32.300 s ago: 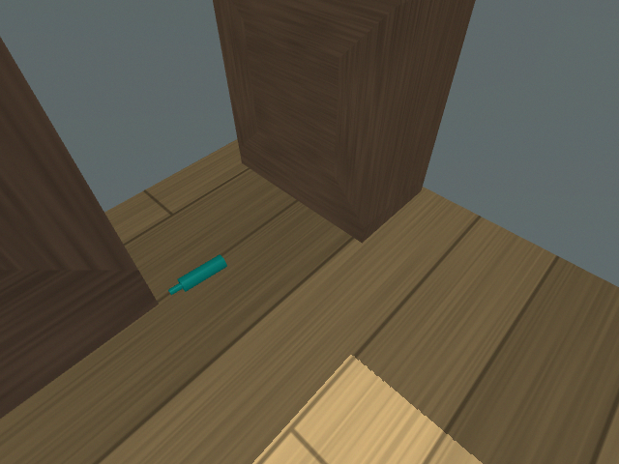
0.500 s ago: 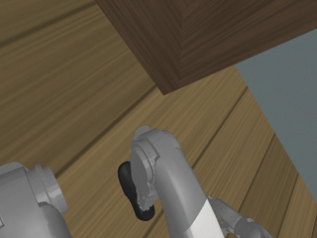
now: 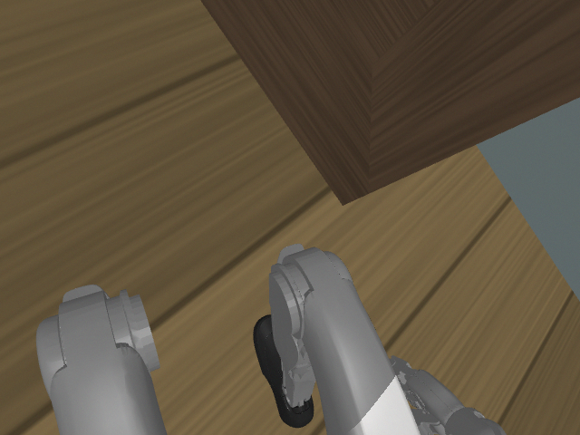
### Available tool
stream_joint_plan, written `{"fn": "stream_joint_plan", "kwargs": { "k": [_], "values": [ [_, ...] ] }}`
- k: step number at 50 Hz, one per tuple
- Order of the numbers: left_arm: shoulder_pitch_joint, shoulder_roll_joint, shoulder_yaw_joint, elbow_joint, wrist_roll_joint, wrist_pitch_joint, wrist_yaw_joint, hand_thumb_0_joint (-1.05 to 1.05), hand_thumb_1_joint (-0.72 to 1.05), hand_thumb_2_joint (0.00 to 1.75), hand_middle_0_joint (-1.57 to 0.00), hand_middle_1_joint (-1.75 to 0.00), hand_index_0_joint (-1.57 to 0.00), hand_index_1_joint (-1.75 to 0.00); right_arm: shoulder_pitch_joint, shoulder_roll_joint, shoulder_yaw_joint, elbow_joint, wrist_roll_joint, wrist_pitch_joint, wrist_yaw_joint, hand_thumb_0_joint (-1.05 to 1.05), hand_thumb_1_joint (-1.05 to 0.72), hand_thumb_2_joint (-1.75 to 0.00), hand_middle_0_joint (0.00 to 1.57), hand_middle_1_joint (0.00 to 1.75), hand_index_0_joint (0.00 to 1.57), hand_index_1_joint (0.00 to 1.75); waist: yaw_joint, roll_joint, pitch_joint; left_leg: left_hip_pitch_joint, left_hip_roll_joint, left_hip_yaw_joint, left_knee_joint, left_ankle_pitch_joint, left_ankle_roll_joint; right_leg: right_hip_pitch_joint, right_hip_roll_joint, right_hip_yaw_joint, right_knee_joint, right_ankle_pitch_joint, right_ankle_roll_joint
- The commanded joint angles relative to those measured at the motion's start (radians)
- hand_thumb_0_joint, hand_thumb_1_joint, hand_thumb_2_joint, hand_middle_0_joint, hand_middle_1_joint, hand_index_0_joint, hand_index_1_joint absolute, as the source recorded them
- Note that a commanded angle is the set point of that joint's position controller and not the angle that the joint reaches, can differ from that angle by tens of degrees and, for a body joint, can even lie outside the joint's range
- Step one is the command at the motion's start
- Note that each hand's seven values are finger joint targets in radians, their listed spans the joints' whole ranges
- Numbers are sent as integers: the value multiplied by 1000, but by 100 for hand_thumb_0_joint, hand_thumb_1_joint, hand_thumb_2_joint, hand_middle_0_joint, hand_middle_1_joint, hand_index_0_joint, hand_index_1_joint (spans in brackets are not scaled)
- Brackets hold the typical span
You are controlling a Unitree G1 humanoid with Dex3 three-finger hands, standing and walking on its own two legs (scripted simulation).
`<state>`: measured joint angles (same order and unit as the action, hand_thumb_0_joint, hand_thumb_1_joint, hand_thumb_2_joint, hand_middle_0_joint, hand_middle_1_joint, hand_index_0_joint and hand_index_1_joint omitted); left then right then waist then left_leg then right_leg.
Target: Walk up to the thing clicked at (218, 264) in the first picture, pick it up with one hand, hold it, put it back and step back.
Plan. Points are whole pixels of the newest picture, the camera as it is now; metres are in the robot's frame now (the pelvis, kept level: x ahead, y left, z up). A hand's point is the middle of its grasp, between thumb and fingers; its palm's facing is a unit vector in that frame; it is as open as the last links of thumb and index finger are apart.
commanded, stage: settle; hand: left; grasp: from above
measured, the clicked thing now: out of the picture +0.42 +0.44 -0.21
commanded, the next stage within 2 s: lift in 0.28 s
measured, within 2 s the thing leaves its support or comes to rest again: neither
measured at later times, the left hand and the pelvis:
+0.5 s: hand out of the picture +0.41 +0.39 -0.13, palm faces -0.38 -0.20 -0.90, open 8.6 cm; pelvis -0.01 -0.01 +0.02, yaw +4 degrees
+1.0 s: hand out of the picture +0.34 +0.38 +0.00, palm faces -0.40 -0.21 -0.89, open 8.6 cm; pelvis -0.01 -0.01 +0.11, yaw +8 degrees
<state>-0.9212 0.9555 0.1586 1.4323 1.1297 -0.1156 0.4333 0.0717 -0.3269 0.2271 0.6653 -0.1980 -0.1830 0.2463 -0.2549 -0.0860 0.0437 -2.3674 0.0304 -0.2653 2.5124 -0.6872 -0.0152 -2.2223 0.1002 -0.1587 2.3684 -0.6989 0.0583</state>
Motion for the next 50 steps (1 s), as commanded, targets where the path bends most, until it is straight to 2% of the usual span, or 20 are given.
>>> {"fn": "stream_joint_plan", "kwargs": {
  "k": [1, 4, 7, 11, 13, 17, 18, 19, 20, 22, 26, 28, 34, 35, 37, 40, 43, 44, 47, 50],
  "values": [
    [-299, 223, -18, -194, -39, 22, -16, 0, 92, 37, -120, -49, -125, -44, 204, -286, -124, -11, 39, 16, -15, 0, -89, -90, 20, 30, 20, 30, -11, 497, -665, 540, 25, 127, -289, 190, 22, 280, 20, -72, -221, 249, -87],
    [-291, 222, -15, -218, -46, 26, -54, 0, 95, 39, -122, -51, -127, -45, 227, -278, -139, -16, 55, 34, -18, 0, -89, -90, 20, 30, 20, 30, 7, 471, -696, 551, 20, 128, -298, 207, 24, 299, 13, -60, -225, 256, -87],
    [-319, 234, 5, -288, -46, 23, -82, 0, 95, 42, -124, -50, -128, -45, 234, -280, -151, -24, 69, 55, -28, 0, -89, -90, 20, 30, 20, 30, 21, 508, -741, 609, 13, 126, -325, 242, 16, 284, 1, -65, -211, 282, -88],
    [-331, 243, 22, -323, -23, 20, -96, 0, 96, 43, -124, -50, -128, -46, 240, -262, -157, -30, 79, 85, -37, 0, -89, -90, 20, 30, 20, 30, 28, 513, -769, 621, 6, 140, -336, 241, 18, 292, -2, -49, -220, 278, -93],
    [-349, 277, 43, -338, -12, 14, -99, 0, 94, 45, -123, -50, -127, -46, 238, -252, -157, -34, 79, 96, -46, 0, -89, -90, 20, 30, 20, 30, 28, 495, -771, 597, 4, 160, -325, 222, 25, 312, 2, -31, -245, 257, -95],
    [-346, 266, 50, -343, -4, 9, -108, 0, 93, 50, -123, -51, -126, -48, 237, -238, -163, -29, 77, 110, -62, 0, -89, -89, 20, 30, 20, 30, 32, 515, -773, 613, 0, 169, -342, 201, 22, 296, -4, -22, -248, 224, -101],
    [-356, 278, 58, -360, -3, 7, -108, 0, 93, 48, -122, -51, -126, -47, 245, -233, -166, -25, 79, 115, -66, 0, -89, -89, 20, 30, 20, 30, 37, 516, -782, 612, -1, 175, -345, 201, 24, 311, -4, -15, -256, 225, -97],
    [-343, 281, 63, -337, 1, 10, -109, 0, 100, 40, -129, -53, -134, -48, 246, -236, -168, -25, 77, 119, -69, 0, -93, -91, 20, 30, 20, 30, 35, 498, -778, 610, -2, 178, -345, 205, 25, 316, -6, -16, -265, 227, -97],
    [-346, 280, 63, -343, -2, 9, -112, 0, 92, 45, -121, -47, -126, -42, 246, -228, -169, -27, 76, 122, -73, 0, -87, -89, 20, 30, 20, 30, 35, 483, -791, 603, -1, 182, -338, 209, 29, 334, -2, -5, -277, 228, -95],
    [-321, 256, 52, -325, -11, 12, -125, 0, 105, 44, -130, -50, -135, -45, 251, -227, -173, -23, 76, 125, -78, 0, -90, -90, 20, 30, 20, 30, 37, 468, -768, 587, -4, 188, -351, 201, 30, 337, -7, -5, -288, 220, -97],
    [-265, 245, 48, -330, -41, 25, -179, 0, 105, 40, -128, -51, -134, -45, 259, -224, -197, -28, 85, 139, -91, 0, -90, -90, 20, 30, 20, 30, 63, 458, -774, 594, -9, 197, -394, 170, 29, 356, -8, 6, -322, 168, -102],
    [-263, 238, 38, -378, -47, 28, -209, 0, 104, 40, -129, -48, -134, -43, 267, -214, -205, -34, 89, 148, -97, 0, -90, -90, 20, 30, 20, 30, 72, 436, -824, 614, -6, 199, -398, 186, 32, 401, -5, 24, -338, 176, -99],
    [-221, 230, 64, -573, -56, 31, -243, 0, 105, 39, -129, -49, -134, -43, 278, -206, -241, -42, 127, 175, -117, 0, -90, -90, 20, 30, 20, 30, 120, 477, -937, 758, -11, 199, -477, 256, 30, 421, -22, 19, -358, 251, -100],
    [-200, 224, 74, -573, -58, 34, -245, 0, 105, 41, -129, -49, -134, -43, 281, -211, -250, -40, 132, 178, -122, 0, -90, -90, 20, 30, 20, 30, 127, 471, -913, 758, -16, 205, -487, 257, 33, 405, -26, 16, -376, 251, -99],
    [-197, 180, 46, -608, -68, 32, -260, 0, 104, 44, -128, -48, -133, -43, 280, -191, -259, -38, 138, 182, -131, 0, -90, -90, 20, 30, 20, 30, 115, 443, -902, 758, -14, 207, -508, 239, 39, 414, -27, 25, -400, 244, -95],
    [-150, 168, 49, -639, -78, 40, -272, 0, 97, 46, -123, -50, -127, -45, 271, -185, -274, -43, 150, 187, -143, 0, -90, -90, 20, 30, 20, 30, 137, 447, -889, 795, -13, 202, -569, 187, 38, 415, -31, 32, -435, 198, -99],
    [-131, 90, -2, -698, -104, 46, -288, 0, 96, 47, -122, -50, -127, -46, 263, -167, -279, -54, 156, 188, -154, 0, -90, -90, 20, 30, 20, 30, 121, 411, -865, 807, -14, 203, -616, 140, 42, 450, -29, 39, -496, 163, -96],
    [-102, 101, 12, -716, -108, 51, -292, 0, 94, 48, -121, -50, -125, -46, 264, -171, -283, -57, 162, 189, -159, 0, -89, -90, 20, 30, 20, 30, 138, 408, -876, 829, -14, 203, -637, 140, 42, 462, -32, 42, -511, 163, -96],
    [-63, 60, -15, -761, -141, 65, -312, 0, 94, 46, -120, -50, -124, -45, 245, -162, -290, -71, 171, 189, -173, 0, -89, -89, 20, 30, 20, 30, 135, 396, -845, 863, -8, 184, -715, 85, 41, 495, -31, 40, -551, 129, -94],
    [-16, 52, -15, -822, -157, 82, -323, 0, 91, 45, -116, -51, -121, -46, 234, -158, -292, -78, 182, 191, -190, 0, -89, -89, 20, 30, 20, 30, 149, 374, -855, 913, -12, 190, -766, 84, 42, 563, -34, 51, -614, 124, -91]
  ]
}}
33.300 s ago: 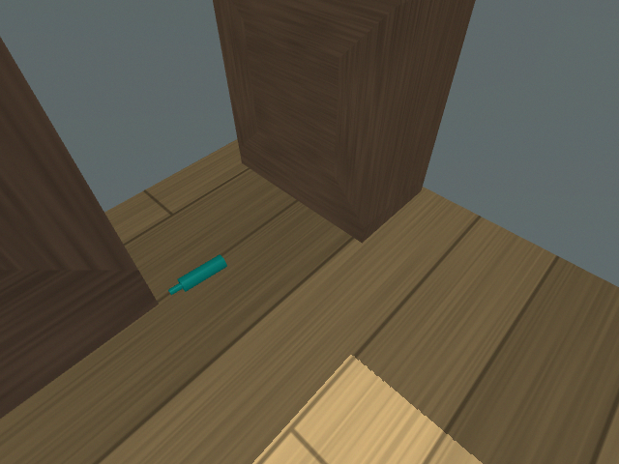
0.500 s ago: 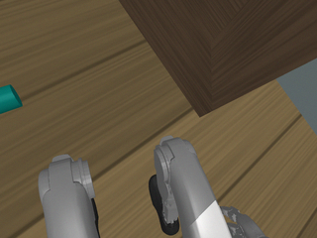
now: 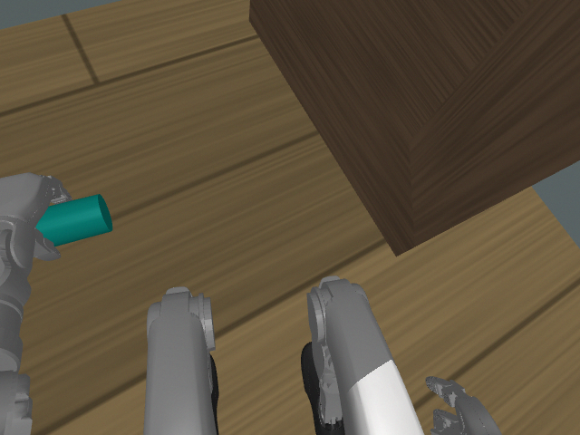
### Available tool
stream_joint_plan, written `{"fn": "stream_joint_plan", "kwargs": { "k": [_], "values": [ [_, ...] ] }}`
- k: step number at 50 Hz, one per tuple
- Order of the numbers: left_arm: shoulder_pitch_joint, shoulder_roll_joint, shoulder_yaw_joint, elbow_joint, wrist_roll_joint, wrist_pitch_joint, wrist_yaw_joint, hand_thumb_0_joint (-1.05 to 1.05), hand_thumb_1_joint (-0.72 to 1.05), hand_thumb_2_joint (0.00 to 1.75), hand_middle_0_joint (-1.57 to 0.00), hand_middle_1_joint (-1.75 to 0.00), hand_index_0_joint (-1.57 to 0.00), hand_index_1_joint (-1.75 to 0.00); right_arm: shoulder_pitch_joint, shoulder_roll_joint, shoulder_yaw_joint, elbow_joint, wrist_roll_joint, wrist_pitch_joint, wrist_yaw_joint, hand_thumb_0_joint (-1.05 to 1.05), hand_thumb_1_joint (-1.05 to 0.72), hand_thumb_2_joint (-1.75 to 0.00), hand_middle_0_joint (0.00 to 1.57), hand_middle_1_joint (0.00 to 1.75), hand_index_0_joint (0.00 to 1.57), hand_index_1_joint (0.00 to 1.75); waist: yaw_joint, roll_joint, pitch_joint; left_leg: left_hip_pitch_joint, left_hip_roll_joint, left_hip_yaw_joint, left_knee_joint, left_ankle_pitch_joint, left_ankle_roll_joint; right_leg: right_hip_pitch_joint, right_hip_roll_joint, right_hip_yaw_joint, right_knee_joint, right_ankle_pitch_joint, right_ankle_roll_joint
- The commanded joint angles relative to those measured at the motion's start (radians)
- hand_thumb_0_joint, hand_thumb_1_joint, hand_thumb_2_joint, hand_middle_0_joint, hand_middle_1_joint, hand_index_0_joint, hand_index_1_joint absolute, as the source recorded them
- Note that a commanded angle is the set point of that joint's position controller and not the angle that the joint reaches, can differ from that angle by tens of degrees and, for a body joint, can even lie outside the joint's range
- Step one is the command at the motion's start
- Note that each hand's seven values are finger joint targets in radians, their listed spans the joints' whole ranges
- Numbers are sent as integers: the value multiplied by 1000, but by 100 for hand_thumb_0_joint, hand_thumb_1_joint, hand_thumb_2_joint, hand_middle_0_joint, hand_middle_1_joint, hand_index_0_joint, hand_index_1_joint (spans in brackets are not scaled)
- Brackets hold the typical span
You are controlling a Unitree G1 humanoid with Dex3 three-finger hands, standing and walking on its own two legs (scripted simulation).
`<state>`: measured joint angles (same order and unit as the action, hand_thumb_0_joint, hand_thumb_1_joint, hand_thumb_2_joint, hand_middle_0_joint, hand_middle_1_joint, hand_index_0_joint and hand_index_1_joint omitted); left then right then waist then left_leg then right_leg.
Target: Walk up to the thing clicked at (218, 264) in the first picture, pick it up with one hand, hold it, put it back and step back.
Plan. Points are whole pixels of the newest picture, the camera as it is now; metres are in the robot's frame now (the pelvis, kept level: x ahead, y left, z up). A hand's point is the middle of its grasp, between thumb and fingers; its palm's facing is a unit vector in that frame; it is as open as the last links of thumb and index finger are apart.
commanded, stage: lift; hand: left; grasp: from above
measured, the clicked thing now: (16, 235) +0.41 +0.37 -0.13
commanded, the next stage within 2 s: hold in 1.12 s
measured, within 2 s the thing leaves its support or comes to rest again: neither
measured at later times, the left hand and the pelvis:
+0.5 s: hand out of the picture +0.35 +0.30 +0.10, palm faces -0.42 -0.18 -0.89, open 8.7 cm; pelvis +0.02 +0.00 +0.18, yaw +4 degrees
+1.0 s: hand out of the picture +0.37 +0.26 +0.22, palm faces -0.41 -0.18 -0.89, open 8.8 cm; pelvis +0.07 +0.00 +0.30, yaw +5 degrees
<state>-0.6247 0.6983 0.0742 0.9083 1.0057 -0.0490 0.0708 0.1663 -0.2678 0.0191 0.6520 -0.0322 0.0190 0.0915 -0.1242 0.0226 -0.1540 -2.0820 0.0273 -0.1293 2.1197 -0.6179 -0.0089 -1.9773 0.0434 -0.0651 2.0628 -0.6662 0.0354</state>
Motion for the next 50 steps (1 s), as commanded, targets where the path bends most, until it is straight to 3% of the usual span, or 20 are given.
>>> {"fn": "stream_joint_plan", "kwargs": {
  "k": [1, 2, 3, 8, 15, 18, 21, 22, 25, 28, 29, 33, 40, 41, 43, 45, 46, 48, 50],
  "values": [
    [-302, 291, 60, -322, -43, 22, 37, 0, 91, 43, -115, -51, -121, -45, 129, -211, -87, -74, 17, -10, -41, 0, -89, -89, 20, 30, 20, 30, 19, 246, -673, 666, -5, 46, -396, 10, 35, 338, 26, -41, -329, 91, -67],
    [-302, 269, 43, -344, -46, 27, 32, 0, 91, 44, -115, -53, -121, -47, 126, -208, -87, -71, 22, -12, -47, 0, -89, -89, 20, 30, 20, 30, 10, 268, -643, 674, -6, 52, -417, 17, 34, 352, 21, -37, -347, 101, -65],
    [-275, 276, 58, -359, -52, 34, 32, 0, 90, 43, -115, -51, -120, -46, 121, -208, -90, -73, 26, -12, -53, 0, -88, -89, 20, 30, 20, 30, 22, 254, -647, 710, -3, 42, -446, 8, 33, 370, 20, -38, -364, 97, -64],
    [-216, 245, 47, -413, -47, 63, 35, 0, 90, 45, -116, -51, -121, -46, 104, -187, -84, -69, 38, -10, -74, 0, -88, -89, 20, 30, 20, 30, 31, 246, -623, 829, -4, 57, -543, 83, 29, 494, 15, -22, -471, 154, -60],
    [-123, 182, 27, -448, -48, 106, 44, 0, 88, 52, -114, -56, -118, -52, 67, -168, -79, -61, 53, -12, -98, 0, -88, -89, 20, 30, 20, 30, 42, 227, -563, 998, -7, 61, -727, 52, 24, 677, 12, 1, -649, 131, -57],
    [-88, 127, -13, -432, -50, 119, 42, 0, 87, 52, -113, -57, -117, -53, 64, -156, -74, -51, 58, -18, -109, 0, -88, -89, 20, 30, 20, 30, 33, 209, -493, 1052, -6, 58, -807, 47, 22, 746, 13, 6, -724, 132, -55],
    [-36, 90, -26, -406, -61, 128, 41, 0, 88, 50, -112, -58, -117, -53, 64, -152, -76, -42, 65, -30, -117, 0, -88, -89, 20, 30, 20, 30, 39, 162, -440, 1106, -5, 57, -878, 55, 21, 829, 14, 17, -801, 137, -55],
    [-31, 51, -61, -380, -62, 131, 37, 0, 87, 50, -112, -59, -117, -54, 61, -142, -71, -37, 64, -35, -120, 0, -88, -89, 20, 30, 20, 30, 28, 149, -389, 1111, -5, 60, -901, 60, 20, 841, 14, 18, -824, 146, -55],
    [-21, 47, -65, -373, -58, 134, 47, 0, 86, 50, -109, -61, -115, -56, 72, -140, -76, -29, 69, -53, -129, 0, -88, -89, 20, 30, 20, 30, 39, 112, -365, 1169, -8, 77, -953, 88, 20, 924, 14, 35, -913, 155, -58],
    [-38, -4, -108, -362, -60, 128, 56, 0, 85, 50, -108, -63, -114, -57, 74, -133, -77, -21, 69, -77, -137, 0, -89, -89, 20, 30, 20, 30, 33, 120, -314, 1219, -11, 79, -1025, 68, 16, 977, 15, 47, -984, 140, -58],
    [-49, 7, -101, -366, -60, 125, 66, 0, 82, 49, -106, -61, -111, -56, 71, -133, -78, -20, 69, -84, -138, 0, -88, -89, 20, 30, 20, 30, 38, 122, -311, 1240, -14, 82, -1045, 64, 14, 1000, 15, 53, -1006, 130, -59],
    [-43, -35, -115, -356, -47, 129, 107, 0, 78, 45, -102, -62, -108, -55, 89, -124, -79, 3, 67, -104, -144, 0, -88, -89, 20, 30, 20, 30, 49, 127, -320, 1330, -14, 86, -1113, 138, 9, 1100, 15, 63, -1068, 196, -60],
    [-101, -41, -128, -346, -42, 161, 162, 0, 86, 56, -108, -68, -114, -62, 110, -120, -82, 34, 62, -114, -156, 0, -88, -89, 20, 30, 20, 30, 52, 118, -321, 1488, -16, 108, -1222, 304, 4, 1262, 17, 61, -1187, 350, -53],
    [-51, -35, -123, -297, -40, 172, 166, 0, 87, 58, -110, -68, -115, -63, 108, -120, -81, 37, 62, -112, -156, 0, -88, -89, 20, 30, 20, 30, 55, 94, -292, 1494, -22, 118, -1231, 326, 8, 1286, 14, 67, -1211, 375, -50],
    [-72, -77, -154, -296, -48, 184, 163, 0, 89, 60, -112, -68, -117, -63, 116, -116, -81, 44, 62, -112, -152, 0, -88, -89, 20, 30, 20, 30, 51, 78, -283, 1517, -24, 121, -1250, 359, 11, 1317, 12, 74, -1236, 418, -45],
    [-62, -63, -142, -259, -49, 203, 159, 0, 90, 62, -113, -69, -117, -64, 120, -122, -83, 48, 60, -112, -150, 0, -88, -89, 20, 30, 20, 30, 61, 77, -284, 1553, -24, 123, -1276, 392, 10, 1356, 8, 72, -1265, 446, -43],
    [-62, -95, -163, -249, -58, 209, 152, 0, 89, 63, -112, -69, -117, -64, 118, -116, -82, 45, 60, -113, -148, 0, -88, -89, 20, 30, 20, 30, 56, 74, -266, 1552, -26, 120, -1289, 400, 9, 1373, 8, 78, -1277, 454, -41],
    [-50, -85, -160, -231, -63, 223, 142, 0, 86, 63, -110, -68, -115, -64, 115, -120, -83, 37, 61, -113, -144, 0, -88, -89, 20, 30, 20, 30, 65, 55, -258, 1578, -31, 127, -1314, 419, 11, 1418, 4, 79, -1310, 477, -37],
    [-37, -121, -181, -216, -69, 226, 127, 0, 84, 61, -108, -69, -113, -64, 118, -117, -85, 40, 61, -115, -141, 0, -88, -89, 20, 30, 20, 30, 62, 38, -240, 1581, -34, 127, -1330, 440, 13, 1444, 2, 86, -1332, 506, -32]
  ]
}}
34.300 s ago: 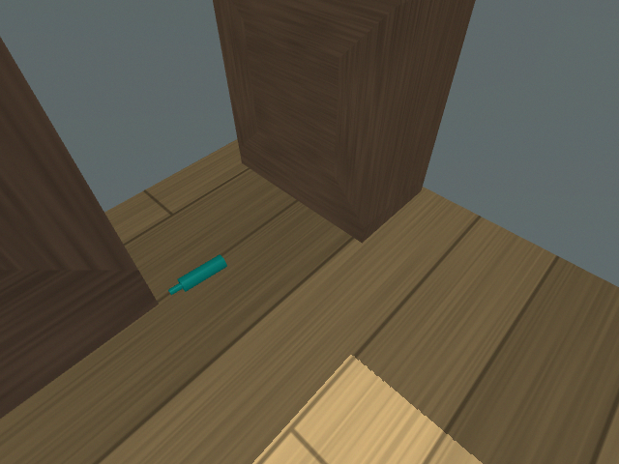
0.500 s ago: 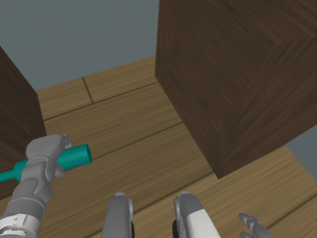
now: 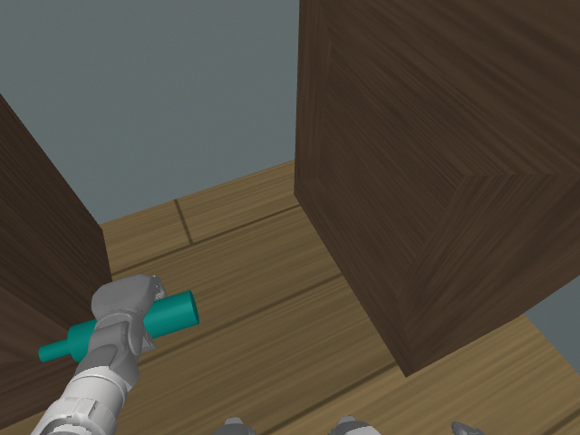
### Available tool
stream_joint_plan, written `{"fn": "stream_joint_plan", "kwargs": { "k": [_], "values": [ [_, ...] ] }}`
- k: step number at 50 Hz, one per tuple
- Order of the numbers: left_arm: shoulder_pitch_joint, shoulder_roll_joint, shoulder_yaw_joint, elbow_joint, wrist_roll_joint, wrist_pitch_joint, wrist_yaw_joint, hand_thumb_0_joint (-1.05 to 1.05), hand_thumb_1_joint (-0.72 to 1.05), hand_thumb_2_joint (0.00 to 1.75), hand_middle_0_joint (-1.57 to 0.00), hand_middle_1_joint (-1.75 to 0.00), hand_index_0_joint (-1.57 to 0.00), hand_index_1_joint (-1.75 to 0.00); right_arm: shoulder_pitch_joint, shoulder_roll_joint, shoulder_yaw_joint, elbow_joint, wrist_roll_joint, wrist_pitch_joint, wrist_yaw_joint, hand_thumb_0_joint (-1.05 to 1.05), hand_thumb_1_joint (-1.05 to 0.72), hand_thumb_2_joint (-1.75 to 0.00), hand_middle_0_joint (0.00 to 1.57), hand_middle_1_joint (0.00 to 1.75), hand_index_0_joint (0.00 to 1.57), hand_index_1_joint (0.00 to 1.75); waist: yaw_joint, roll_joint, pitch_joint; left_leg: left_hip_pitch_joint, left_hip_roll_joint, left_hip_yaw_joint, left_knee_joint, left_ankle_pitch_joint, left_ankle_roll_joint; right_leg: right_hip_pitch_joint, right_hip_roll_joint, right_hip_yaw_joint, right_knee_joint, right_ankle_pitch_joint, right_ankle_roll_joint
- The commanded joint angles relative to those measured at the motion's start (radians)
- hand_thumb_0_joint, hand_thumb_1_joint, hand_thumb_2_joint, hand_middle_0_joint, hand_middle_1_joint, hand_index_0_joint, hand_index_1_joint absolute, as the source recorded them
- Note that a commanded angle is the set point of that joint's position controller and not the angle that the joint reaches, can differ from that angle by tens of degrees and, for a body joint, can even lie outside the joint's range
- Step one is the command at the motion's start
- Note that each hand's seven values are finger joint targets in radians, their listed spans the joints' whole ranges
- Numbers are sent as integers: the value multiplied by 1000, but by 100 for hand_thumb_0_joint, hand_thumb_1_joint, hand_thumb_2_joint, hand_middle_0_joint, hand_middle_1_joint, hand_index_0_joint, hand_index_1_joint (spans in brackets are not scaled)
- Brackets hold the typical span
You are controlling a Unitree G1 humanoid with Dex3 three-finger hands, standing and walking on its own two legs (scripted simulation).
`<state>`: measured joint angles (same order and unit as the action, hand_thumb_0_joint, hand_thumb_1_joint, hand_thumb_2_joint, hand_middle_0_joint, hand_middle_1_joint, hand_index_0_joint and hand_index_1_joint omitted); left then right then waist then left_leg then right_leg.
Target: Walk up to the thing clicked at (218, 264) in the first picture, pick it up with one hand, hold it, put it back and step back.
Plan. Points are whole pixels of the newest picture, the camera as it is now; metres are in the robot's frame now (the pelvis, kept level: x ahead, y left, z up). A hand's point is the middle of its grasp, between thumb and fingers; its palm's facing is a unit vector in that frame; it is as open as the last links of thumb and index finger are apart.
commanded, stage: lift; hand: left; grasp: from above
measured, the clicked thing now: (121, 329) +0.33 +0.27 -0.11
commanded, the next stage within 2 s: hold in 0.12 s
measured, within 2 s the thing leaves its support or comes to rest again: neither
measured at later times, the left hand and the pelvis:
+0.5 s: hand (134, 301) +0.34 +0.23 -0.03, palm faces -0.42 -0.14 -0.90, open 8.8 cm; pelvis +0.03 +0.00 +0.04, yaw +0 degrees
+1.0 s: hand (127, 309) +0.32 +0.23 -0.01, palm faces -0.42 -0.13 -0.90, open 8.9 cm; pelvis +0.02 +0.00 +0.05, yaw +0 degrees
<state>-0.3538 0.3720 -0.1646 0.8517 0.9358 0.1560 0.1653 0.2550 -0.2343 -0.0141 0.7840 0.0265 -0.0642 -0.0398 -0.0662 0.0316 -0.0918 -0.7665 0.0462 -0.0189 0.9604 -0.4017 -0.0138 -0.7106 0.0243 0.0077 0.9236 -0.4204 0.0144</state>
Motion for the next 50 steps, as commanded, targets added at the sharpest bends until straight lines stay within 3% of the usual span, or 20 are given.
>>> {"fn": "stream_joint_plan", "kwargs": {
  "k": [1, 5, 11, 13, 16, 24, 25, 27, 31, 34, 37, 39, 40, 42, 50],
  "values": [
    [-305, 219, 67, -157, 1, 22, 29, 0, 82, 62, -109, -67, -113, -63, 28, -153, -54, -96, 2, -31, -8, 0, -88, -89, 20, 30, 20, 30, 11, 28, -306, 288, -53, 20, -183, 240, 17, 200, 19, 9, -204, 272, -10],
    [-291, 192, 55, -171, -2, 20, 20, 0, 81, 62, -110, -64, -113, -61, 25, -154, -57, -109, 5, -31, -2, 0, -88, -89, 20, 30, 20, 30, 10, 39, -287, 354, -53, 21, -238, 255, 10, 227, 18, 3, -244, 266, -15],
    [-328, 205, 65, -253, 17, 1, 36, 0, 78, 64, -107, -66, -110, -63, 14, -156, -60, -114, 3, -29, -2, 0, -88, -89, 20, 30, 20, 30, 15, 62, -307, 437, -51, 21, -282, 329, 4, 272, 18, 1, -275, 325, -17],
    [-330, 213, 71, -269, 28, 4, 50, 0, 75, 57, -103, -66, -107, -62, 13, -161, -62, -117, 5, -24, -3, 0, -89, -89, 20, 30, 20, 30, 15, 57, -311, 464, -52, 26, -294, 347, 5, 285, 17, 1, -292, 341, -17],
    [-353, 202, 58, -253, 34, 12, 52, 0, 74, 59, -102, -66, -107, -61, 11, -165, -63, -110, 8, -19, -3, 0, -88, -89, 20, 30, 20, 30, 0, 38, -286, 477, -53, 29, -308, 358, 10, 292, 15, 6, -315, 362, -12],
    [-320, 173, 38, -218, 20, 33, 15, 0, 72, 60, -101, -67, -105, -62, -15, -164, -71, -111, 6, -17, 10, 0, -88, -89, 20, 30, 20, 30, 23, 38, -266, 523, -51, 26, -337, 438, 7, 339, 17, 1, -338, 414, -14],
    [-311, 153, 28, -206, 18, 32, 5, 0, 71, 62, -101, -65, -105, -62, -8, -165, -71, -118, 6, -17, 13, 0, -88, -89, 20, 30, 20, 30, 12, 11, -256, 521, -52, 26, -341, 439, 10, 349, 16, 0, -339, 418, -13],
    [-313, 177, 34, -224, 25, 30, -7, 0, 74, 61, -103, -66, -107, -62, -22, -166, -70, -128, 7, -14, 16, 0, -89, -89, 20, 30, 20, 30, 30, 21, -247, 508, -58, 31, -351, 426, 12, 371, 12, 5, -349, 419, -12],
    [-299, 168, 37, -249, 27, 33, -21, 0, 76, 63, -104, -67, -107, -63, -24, -166, -70, -145, 7, -9, 22, 0, -88, -89, 20, 30, 20, 30, 30, 22, -254, 534, -55, 33, -363, 462, 11, 390, 14, 5, -357, 444, -14],
    [-321, 189, 44, -290, 36, 30, -24, 0, 76, 63, -106, -64, -109, -61, -39, -166, -70, -160, 9, -3, 22, 0, -89, -89, 20, 30, 20, 30, 40, 3, -266, 540, -59, 37, -369, 453, 18, 419, 10, 9, -374, 457, -8],
    [-312, 174, 37, -289, 42, 30, -26, 0, 75, 64, -105, -66, -108, -63, -41, -163, -67, -158, 6, -1, 23, 0, -89, -89, 20, 30, 20, 30, 29, 20, -243, 551, -57, 38, -383, 445, 16, 405, 12, 8, -380, 442, -11],
    [-348, 197, 49, -332, 50, 26, -21, 0, 75, 64, -105, -65, -108, -62, -43, -168, -68, -162, 6, 0, 22, 0, -89, -89, 20, 30, 20, 30, 34, 39, -269, 573, -55, 35, -390, 441, 12, 414, 12, 7, -382, 426, -16],
    [-311, 200, 56, -300, 55, 29, -22, 0, 75, 65, -106, -65, -108, -62, -46, -166, -69, -161, 6, 3, 22, 0, -89, -89, 20, 30, 20, 30, 38, 32, -248, 565, -57, 39, -392, 438, 16, 412, 11, 7, -392, 428, -13],
    [-354, 194, 45, -340, 48, 27, -23, 0, 78, 68, -107, -68, -110, -65, -61, -162, -64, -171, 7, 5, 21, 0, -89, -89, 20, 30, 20, 30, 38, 28, -244, 558, -59, 39, -404, 400, 16, 423, 10, 12, -403, 407, -11],
    [-322, 159, 21, -315, 39, 37, -47, 0, 79, 68, -107, -69, -110, -66, -82, -163, -62, -177, 10, 7, 22, 0, -89, -89, 20, 30, 20, 30, 39, 21, -192, 566, -53, 34, -448, 319, 14, 409, 11, 4, -440, 314, -19]
  ]
}}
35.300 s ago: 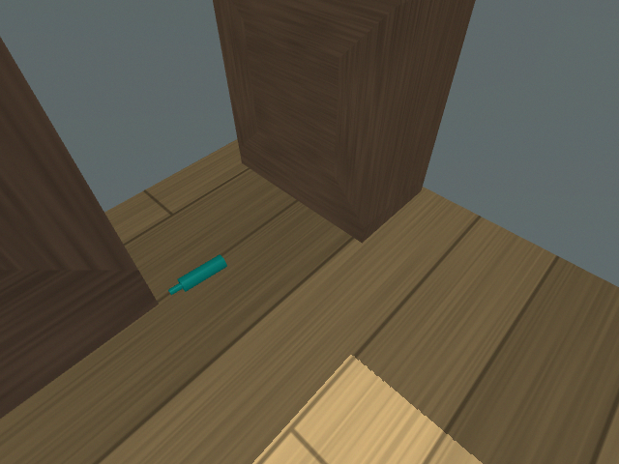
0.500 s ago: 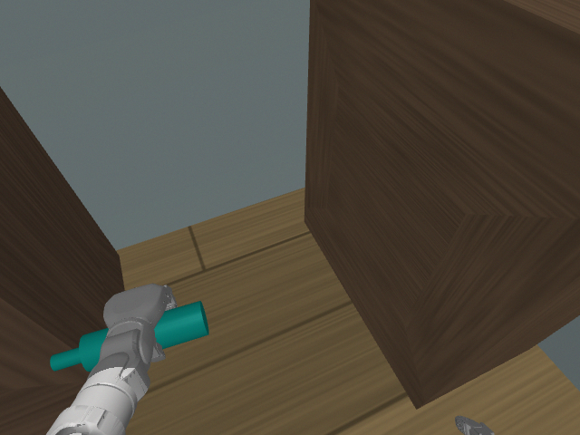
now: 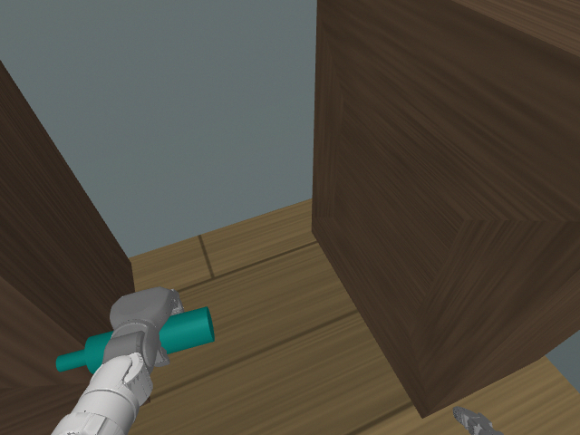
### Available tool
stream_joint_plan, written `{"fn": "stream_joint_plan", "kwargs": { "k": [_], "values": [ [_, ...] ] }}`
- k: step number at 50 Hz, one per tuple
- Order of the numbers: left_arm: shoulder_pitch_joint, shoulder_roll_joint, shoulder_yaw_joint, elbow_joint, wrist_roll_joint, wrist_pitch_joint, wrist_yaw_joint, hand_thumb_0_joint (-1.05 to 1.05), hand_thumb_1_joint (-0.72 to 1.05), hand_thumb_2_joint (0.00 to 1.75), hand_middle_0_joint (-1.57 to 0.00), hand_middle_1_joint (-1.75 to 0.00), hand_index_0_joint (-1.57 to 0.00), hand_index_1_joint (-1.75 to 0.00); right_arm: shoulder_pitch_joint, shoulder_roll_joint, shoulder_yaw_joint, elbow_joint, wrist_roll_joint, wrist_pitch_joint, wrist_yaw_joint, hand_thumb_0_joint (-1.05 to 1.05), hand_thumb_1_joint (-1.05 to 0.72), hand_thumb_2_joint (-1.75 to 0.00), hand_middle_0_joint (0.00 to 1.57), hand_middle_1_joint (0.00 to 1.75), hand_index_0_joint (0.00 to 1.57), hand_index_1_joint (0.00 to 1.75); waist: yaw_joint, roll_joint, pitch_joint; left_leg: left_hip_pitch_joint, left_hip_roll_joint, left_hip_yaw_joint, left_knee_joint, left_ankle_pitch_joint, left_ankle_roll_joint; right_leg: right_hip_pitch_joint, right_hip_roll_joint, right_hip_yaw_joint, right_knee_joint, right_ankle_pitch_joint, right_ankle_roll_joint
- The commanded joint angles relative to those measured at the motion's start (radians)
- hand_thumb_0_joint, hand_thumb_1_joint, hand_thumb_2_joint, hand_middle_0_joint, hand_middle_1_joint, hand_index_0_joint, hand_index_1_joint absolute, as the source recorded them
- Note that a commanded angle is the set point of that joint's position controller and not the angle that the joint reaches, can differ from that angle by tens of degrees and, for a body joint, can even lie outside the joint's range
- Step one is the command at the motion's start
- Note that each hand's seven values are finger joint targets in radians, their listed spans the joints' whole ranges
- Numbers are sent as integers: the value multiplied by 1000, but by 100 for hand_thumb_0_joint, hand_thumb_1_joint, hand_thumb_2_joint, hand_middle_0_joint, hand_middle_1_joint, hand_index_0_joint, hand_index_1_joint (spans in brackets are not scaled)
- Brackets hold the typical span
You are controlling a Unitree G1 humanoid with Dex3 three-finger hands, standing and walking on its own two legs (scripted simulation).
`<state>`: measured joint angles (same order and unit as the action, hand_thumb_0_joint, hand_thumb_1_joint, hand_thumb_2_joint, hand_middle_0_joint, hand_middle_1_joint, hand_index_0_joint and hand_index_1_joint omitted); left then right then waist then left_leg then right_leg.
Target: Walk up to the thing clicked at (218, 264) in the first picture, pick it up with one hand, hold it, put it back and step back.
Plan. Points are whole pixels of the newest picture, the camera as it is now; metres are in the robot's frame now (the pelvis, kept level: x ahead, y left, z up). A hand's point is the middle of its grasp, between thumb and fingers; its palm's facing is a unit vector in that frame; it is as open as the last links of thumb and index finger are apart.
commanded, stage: hold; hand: left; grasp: from above
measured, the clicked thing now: (137, 343) +0.30 +0.27 -0.08
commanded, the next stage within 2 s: crouch in 1.12 s
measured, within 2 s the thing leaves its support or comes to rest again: neither
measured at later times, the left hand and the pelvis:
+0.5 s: hand (150, 343) +0.28 +0.23 -0.04, palm faces -0.41 -0.13 -0.90, open 8.9 cm; pelvis -0.02 +0.00 +0.00, yaw +0 degrees
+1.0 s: hand (151, 337) +0.29 +0.23 -0.04, palm faces -0.41 -0.12 -0.90, open 8.9 cm; pelvis -0.01 +0.00 +0.01, yaw +0 degrees
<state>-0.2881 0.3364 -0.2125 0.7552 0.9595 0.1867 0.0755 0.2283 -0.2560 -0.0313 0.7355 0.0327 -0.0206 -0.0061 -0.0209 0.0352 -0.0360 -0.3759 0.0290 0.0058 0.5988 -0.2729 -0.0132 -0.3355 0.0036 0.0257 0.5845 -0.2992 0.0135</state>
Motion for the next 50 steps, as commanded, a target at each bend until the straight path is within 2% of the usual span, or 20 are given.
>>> {"fn": "stream_joint_plan", "kwargs": {
  "k": [1, 5, 8, 9, 16, 19, 20, 21, 22, 29, 30, 34, 35, 36, 38, 40, 45, 46, 47, 50],
  "values": [
    [-408, 213, 77, -250, 9, 3, 39, 0, 80, 69, -109, -70, -111, -67, -63, -144, -44, -135, 5, -38, -13, 0, -89, -89, 20, 30, 20, 30, -2, 24, -265, 182, -36, 10, -88, 182, 14, 47, 30, -13, -103, 184, -18],
    [-381, 205, 72, -222, 7, 0, 26, 0, 79, 68, -107, -71, -110, -67, -74, -140, -38, -138, 7, -40, -15, 0, -89, -90, 20, 30, 20, 30, 0, 10, -235, 170, -36, 9, -105, 143, 15, 46, 29, -11, -118, 146, -18],
    [-415, 228, 81, -264, 7, -6, 23, 0, 80, 67, -108, -70, -111, -67, -90, -138, -34, -147, 9, -40, -19, 0, -89, -90, 20, 30, 20, 30, 8, 17, -242, 183, -34, 9, -114, 140, 12, 47, 31, -13, -123, 136, -20],
    [-387, 215, 79, -234, 12, -3, 23, 0, 80, 69, -109, -70, -112, -67, -87, -138, -33, -144, 9, -40, -19, 0, -89, -90, 20, 30, 20, 30, -1, 10, -226, 180, -37, 12, -114, 132, 14, 40, 28, -9, -128, 133, -18],
    [-424, 223, 77, -264, 11, -7, 23, 0, 80, 68, -108, -72, -111, -68, -108, -134, -28, -146, 9, -42, -21, 0, -90, -90, 20, 30, 20, 30, 10, 8, -231, 191, -37, 9, -130, 110, 13, 47, 27, -12, -143, 104, -19],
    [-454, 230, 79, -263, 11, -2, 27, 0, 80, 71, -109, -72, -112, -69, -110, -135, -25, -142, 9, -44, -22, 0, -89, -90, 20, 30, 20, 30, -2, 13, -234, 201, -36, 12, -134, 101, 14, 48, 25, -9, -148, 102, -17],
    [-458, 236, 82, -269, 10, -3, 24, 0, 81, 69, -108, -74, -112, -70, -112, -133, -24, -139, 9, -46, -22, 0, -90, -90, 20, 30, 20, 30, 7, 23, -233, 196, -37, 12, -134, 103, 14, 55, 24, -9, -150, 103, -18],
    [-415, 232, 81, -241, 10, 1, 22, 0, 80, 72, -109, -72, -112, -69, -115, -136, -24, -141, 9, -46, -22, 0, -90, -90, 20, 30, 20, 30, 8, 16, -222, 196, -35, 9, -139, 94, 14, 56, 24, -11, -152, 94, -18],
    [-423, 231, 81, -246, 9, 0, 16, 0, 80, 71, -109, -72, -112, -70, -116, -136, -24, -138, 10, -47, -22, 0, -90, -90, 20, 30, 20, 30, 8, 18, -220, 193, -34, 8, -142, 94, 14, 51, 23, -11, -151, 97, -18],
    [-388, 203, 60, -265, -3, -2, -16, 0, 80, 72, -108, -74, -111, -71, -123, -132, -25, -148, 15, -44, -24, 0, -90, -90, 20, 30, 20, 30, 13, 8, -229, 212, -33, 14, -143, 142, 14, 65, 27, -16, -150, 133, -19],
    [-384, 215, 69, -243, 4, -2, -15, 0, 79, 73, -108, -73, -111, -70, -115, -133, -26, -143, 12, -44, -24, 0, -90, -90, 20, 30, 20, 30, 5, -1, -212, 202, -33, 13, -143, 139, 16, 60, 27, -15, -153, 134, -17],
    [-426, 245, 92, -282, 10, -15, 5, 0, 79, 73, -109, -73, -112, -71, -121, -127, -21, -148, 12, -41, -27, 0, -90, -90, 20, 30, 20, 30, 16, 12, -236, 205, -45, 25, -138, 141, 20, 77, 20, -6, -162, 139, -14],
    [-442, 231, 84, -293, 14, -18, 12, 0, 79, 73, -108, -74, -111, -71, -117, -128, -23, -147, 11, -43, -26, 0, -90, -90, 20, 30, 20, 30, 6, 15, -253, 223, -39, 21, -139, 147, 18, 73, 23, -7, -155, 145, -16],
    [-445, 239, 90, -292, 15, -17, 20, 0, 80, 73, -108, -74, -111, -71, -117, -128, -23, -144, 12, -42, -27, 0, -90, -90, 20, 30, 20, 30, 14, 28, -259, 228, -40, 20, -138, 154, 14, 74, 24, -8, -153, 149, -17],
    [-416, 207, 72, -274, 18, -15, 29, 0, 78, 70, -108, -72, -110, -69, -120, -128, -25, -140, 13, -41, -25, 0, -90, -90, 20, 30, 20, 30, 6, 17, -245, 235, -37, 16, -139, 164, 13, 65, 24, -11, -152, 159, -18],
    [-425, 241, 98, -279, 25, -14, 41, 0, 77, 72, -107, -74, -109, -71, -112, -132, -30, -132, 12, -38, -25, 0, -90, -90, 20, 30, 20, 30, 17, 32, -265, 234, -37, 15, -135, 177, 10, 77, 24, -12, -148, 169, -20],
    [-452, 222, 79, -239, 19, 4, 38, 0, 78, 72, -107, -74, -110, -71, -102, -131, -33, -118, 11, -36, -22, 0, -90, -90, 20, 30, 20, 30, 3, 7, -249, 223, -36, 17, -131, 209, 16, 85, 23, -12, -148, 211, -15],
    [-437, 230, 83, -212, 22, 7, 34, 0, 79, 72, -108, -73, -111, -71, -102, -133, -33, -115, 12, -36, -21, 0, -90, -90, 20, 30, 20, 30, 4, -1, -236, 214, -38, 19, -133, 208, 18, 88, 22, -12, -151, 213, -14],
    [-413, 214, 76, -215, 14, 9, 27, 0, 80, 72, -108, -74, -111, -71, -103, -131, -34, -122, 13, -35, -21, 0, -90, -90, 20, 30, 20, 30, 12, 1, -248, 222, -40, 21, -133, 216, 18, 95, 20, -13, -153, 219, -14],
    [-385, 192, 57, -208, 0, 9, 0, 0, 79, 74, -108, -74, -111, -71, -109, -133, -35, -127, 12, -35, -20, 0, -90, -90, 20, 30, 20, 30, 10, 1, -236, 225, -37, 19, -136, 218, 17, 92, 21, -19, -154, 215, -16]
  ]
}}
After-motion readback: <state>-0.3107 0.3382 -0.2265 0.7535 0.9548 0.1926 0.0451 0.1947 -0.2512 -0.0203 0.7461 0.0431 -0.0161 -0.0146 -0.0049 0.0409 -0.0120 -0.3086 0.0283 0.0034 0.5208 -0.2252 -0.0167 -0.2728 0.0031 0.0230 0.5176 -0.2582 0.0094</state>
